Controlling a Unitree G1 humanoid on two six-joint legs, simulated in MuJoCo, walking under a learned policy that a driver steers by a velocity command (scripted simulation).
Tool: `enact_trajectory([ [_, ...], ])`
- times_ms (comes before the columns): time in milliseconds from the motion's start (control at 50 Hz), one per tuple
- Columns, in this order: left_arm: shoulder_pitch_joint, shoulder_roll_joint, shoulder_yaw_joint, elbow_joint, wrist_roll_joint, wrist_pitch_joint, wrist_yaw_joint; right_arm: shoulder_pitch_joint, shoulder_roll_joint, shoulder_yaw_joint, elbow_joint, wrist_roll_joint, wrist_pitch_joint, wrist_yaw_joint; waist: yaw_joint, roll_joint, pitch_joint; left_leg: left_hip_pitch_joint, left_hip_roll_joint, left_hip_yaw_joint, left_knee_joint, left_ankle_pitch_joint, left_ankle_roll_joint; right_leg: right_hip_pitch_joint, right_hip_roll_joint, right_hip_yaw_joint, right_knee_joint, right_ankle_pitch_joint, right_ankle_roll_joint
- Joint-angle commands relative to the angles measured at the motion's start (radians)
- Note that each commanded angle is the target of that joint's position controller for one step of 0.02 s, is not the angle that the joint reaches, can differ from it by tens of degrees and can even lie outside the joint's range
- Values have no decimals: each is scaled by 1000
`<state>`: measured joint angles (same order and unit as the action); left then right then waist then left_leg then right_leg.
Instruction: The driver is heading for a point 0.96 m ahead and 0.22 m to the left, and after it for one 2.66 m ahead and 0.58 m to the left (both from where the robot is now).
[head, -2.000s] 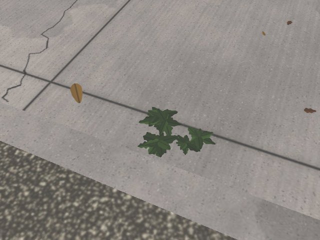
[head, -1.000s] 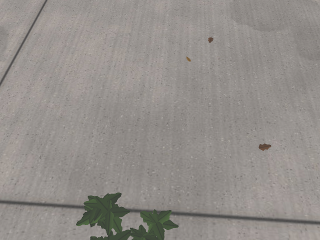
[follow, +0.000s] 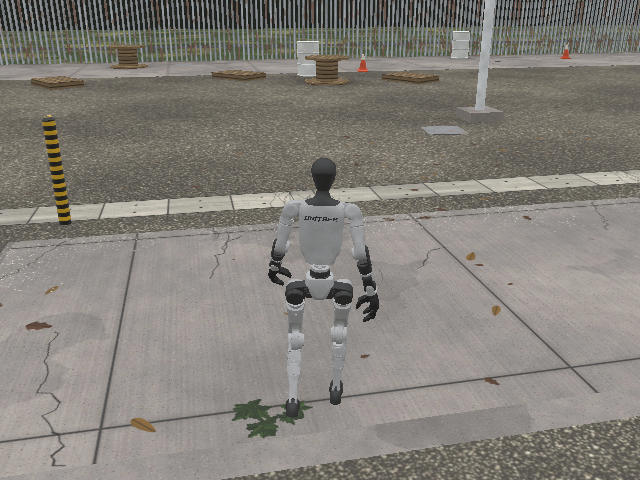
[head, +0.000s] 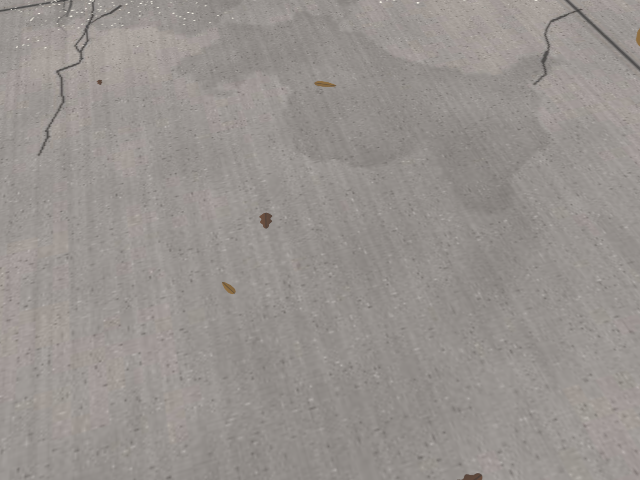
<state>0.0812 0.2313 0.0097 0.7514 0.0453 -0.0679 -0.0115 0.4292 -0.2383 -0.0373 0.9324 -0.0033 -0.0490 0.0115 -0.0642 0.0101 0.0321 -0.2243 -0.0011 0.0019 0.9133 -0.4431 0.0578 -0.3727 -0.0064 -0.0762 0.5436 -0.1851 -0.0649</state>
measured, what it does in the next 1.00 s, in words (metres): walks ahead, turning left: left foot, then right foot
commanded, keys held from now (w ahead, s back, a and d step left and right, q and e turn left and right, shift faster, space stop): w+q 0.68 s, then w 0.08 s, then w+e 0.24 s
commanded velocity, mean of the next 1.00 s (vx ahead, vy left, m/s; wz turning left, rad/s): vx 0.50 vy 0.00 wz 0.37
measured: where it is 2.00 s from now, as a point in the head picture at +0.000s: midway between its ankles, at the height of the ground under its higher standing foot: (224, 312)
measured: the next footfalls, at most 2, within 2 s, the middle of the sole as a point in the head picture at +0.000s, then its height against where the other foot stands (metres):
left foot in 0.44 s outside the picture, level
right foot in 1.00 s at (278, 375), level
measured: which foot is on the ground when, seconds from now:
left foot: up 0.00-0.42, down 0.44-1.00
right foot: down 0.00-0.46, up 0.48-0.98, down 1.00-1.00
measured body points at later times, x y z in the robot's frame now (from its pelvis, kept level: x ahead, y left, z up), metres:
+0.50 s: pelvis +0.25 +0.05 -0.02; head +0.29 +0.06 +0.43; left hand +0.17 +0.30 -0.16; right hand +0.50 -0.14 -0.12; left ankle +0.33 +0.12 -0.73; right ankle +0.09 -0.09 -0.67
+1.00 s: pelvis +0.53 +0.12 -0.01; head +0.56 +0.13 +0.44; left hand +0.62 +0.41 -0.11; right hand +0.61 -0.15 -0.14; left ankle +0.33 +0.12 -0.73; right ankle +0.68 +0.09 -0.73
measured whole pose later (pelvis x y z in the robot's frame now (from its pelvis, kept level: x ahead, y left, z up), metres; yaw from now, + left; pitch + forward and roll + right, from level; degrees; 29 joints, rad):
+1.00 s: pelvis +0.53 +0.12 -0.01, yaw +24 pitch +1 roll +1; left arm 0.07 0.24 0.02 0.75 0.03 -0.04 -0.03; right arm 0.43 -0.27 -0.05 0.92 -0.03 -0.06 -0.01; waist -0.06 -0.01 0.04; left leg 0.13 -0.11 -0.06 0.32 -0.43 0.10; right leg -0.47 0.01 -0.07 0.52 -0.11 -0.10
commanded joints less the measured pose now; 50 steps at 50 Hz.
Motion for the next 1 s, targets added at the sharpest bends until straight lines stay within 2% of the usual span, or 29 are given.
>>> enact_trajectory([
  [20, 187, 115, 42, 20, -18, -5, 10, -29, -100, -29, -71, -2, -3, 1, 98, -106, -34, -390, 73, -56, 202, 98, 24, 345, -308, 357, -353, -90, -97],
  [60, 171, 87, 34, 33, -22, -20, 17, -17, -81, -32, -56, -23, 21, 15, 62, -122, -5, -345, 87, -45, 186, 152, 3, 273, -254, 222, -384, 48, -66],
  [120, 209, 103, 44, 62, -31, -44, 20, -83, -58, -35, -82, -24, 39, 31, 47, -91, 2, -403, 92, -33, 189, 236, -14, 285, -248, 116, -402, 207, -73],
  [180, 250, 97, 46, 89, -30, -46, 23, -183, -49, -33, -118, -27, 44, 40, 58, -82, 28, -485, 101, -22, 128, 331, -29, 307, -244, 36, -416, 254, -83],
  [240, 266, 96, 46, 109, -27, -44, 24, -292, -32, -19, -158, -26, 41, 51, 72, -80, 56, -459, 90, 21, -53, 432, -28, 302, -220, -51, -412, 297, -75],
  [280, 294, 114, 50, 125, -27, -42, 28, -365, -27, -10, -187, -30, 39, 59, 91, -79, 70, -426, 80, 64, -157, 457, -11, 324, -234, -85, -409, 333, -72],
  [340, 337, 136, 57, 153, -25, -31, 35, -420, -41, -9, -218, -34, 39, 63, 101, -71, 78, -400, 56, 112, -248, 394, 33, 419, -260, -126, -356, 466, -60],
  [380, 334, 159, 61, 160, -22, -20, 41, -396, -55, -15, -219, -36, 40, 57, 80, -87, 46, -327, 3, 151, -275, 302, 74, 475, -265, -161, -246, 751, -47],
  [400, 330, 176, 66, 162, -20, -12, 44, -353, -67, -21, -210, -37, 40, 51, 58, -103, 13, -267, -33, 169, -278, 240, 97, 495, -267, -174, -154, 897, -42],
  [420, 326, 193, 71, 162, -18, -1, 45, -270, -84, -31, -189, -37, 36, 45, 22, -105, -39, -175, -70, 174, -297, 191, 123, 495, -267, -180, -9, 968, -42],
  [440, 318, 202, 73, 156, -22, 8, 43, -135, -110, -48, -148, -43, 26, 35, -39, -79, -117, 8, -99, 156, -370, 208, 155, 423, -255, -192, 202, 880, -27],
  [460, 318, 178, 66, 129, -20, 8, 39, 15, -196, -80, -109, -54, 23, 18, -99, 15, -215, 258, 35, -50, -429, 113, 208, 215, -222, -196, 504, 560, 6],
  [480, 324, 82, 51, 52, -34, -3, 18, -44, -308, -109, -135, -31, 35, 9, -20, 281, -287, 539, 316, -637, -550, 110, 365, -248, 24, -126, 896, -322, 76],
  [500, 211, 160, 61, 24, -24, -17, 14, -21, -303, -108, -145, -9, 46, 6, -69, 88, -292, 533, 338, -708, -631, 207, 375, -364, 11, 92, 947, -299, 69],
  [520, 161, 136, 53, 7, -36, -30, 10, -67, -259, -96, -134, -6, 46, -5, -41, 32, -166, 430, 326, -557, -633, 288, 351, -400, -48, 114, 898, -205, 59],
  [540, 183, 128, 50, 20, -38, -38, 13, -104, -199, -81, -126, -4, 40, -8, 12, -37, -66, 274, 281, -458, -647, 415, 302, -342, -87, 108, 780, -150, 57],
  [560, 179, 123, 51, 19, -22, -28, 14, -141, -170, -72, -127, -2, 31, -12, 49, -48, -32, 184, 224, -384, -655, 488, 267, -285, -110, 119, 701, -145, 63],
  [580, 209, 118, 49, 29, -5, -7, 13, -172, -149, -64, -135, 1, 23, -13, 79, -39, -34, 124, 186, -328, -668, 542, 251, -220, -114, 118, 662, -139, 75],
  [620, 222, 106, 48, 26, 7, 25, 6, -159, -152, -61, -133, 6, 2, -7, 95, -22, -46, 76, 149, -286, -681, 608, 250, -182, -110, 103, 598, -138, 96],
  [680, 127, 93, 44, -13, 4, 41, 0, -110, -184, -69, -123, 3, -6, -4, 75, 3, -12, 45, 114, -269, -714, 549, 231, -234, -108, 82, 469, -36, 121],
  [760, -9, 88, 38, -49, -3, 38, -8, -28, -164, -61, -101, 4, -10, -4, 15, 39, 10, 124, 100, -248, -722, 565, 176, -286, -99, 72, 263, 139, 117],
  [860, -129, 87, 28, -82, -17, 26, -21, 45, -159, -48, -69, -11, -22, -14, -38, 49, 28, 277, 142, -201, -714, 677, 142, -297, -73, 32, 105, 199, 60],
  [900, -145, 96, 30, -93, -20, 21, -25, 51, -165, -45, -57, -21, -23, -20, -32, 58, 45, 326, 173, -186, -707, 722, 137, -282, -56, 28, 60, 150, 26],
  [940, -83, 109, 36, -78, -23, 18, -25, 13, -177, -44, -54, -27, -26, -29, 15, 65, 38, 335, 187, -140, -654, 907, 113, -171, -16, 16, 13, 69, -16],
  [960, -11, 122, 44, -54, -25, 18, -20, -1, -186, -44, -52, -30, -27, -31, 47, 72, 2, 337, 185, -114, -579, 1068, 98, -72, 23, 2, 3, 27, -37],
  [980, 108, 138, 54, -15, -24, 14, -12, -11, -193, -44, -48, -33, -25, -31, 101, 60, -59, 337, 167, -81, -429, 1181, 84, 57, 64, -14, -27, 6, -61],
  [1000, 264, 158, 66, 33, -15, 7, -2, -23, -191, -40, -51, -30, -25, -32, 174, 33, -139, 250, 137, -38, -226, 1117, 65, 260, 47, 19, -74, 40, -95],
])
